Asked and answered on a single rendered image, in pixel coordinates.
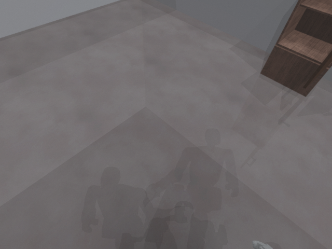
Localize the cupboard door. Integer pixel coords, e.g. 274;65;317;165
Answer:
303;51;332;88

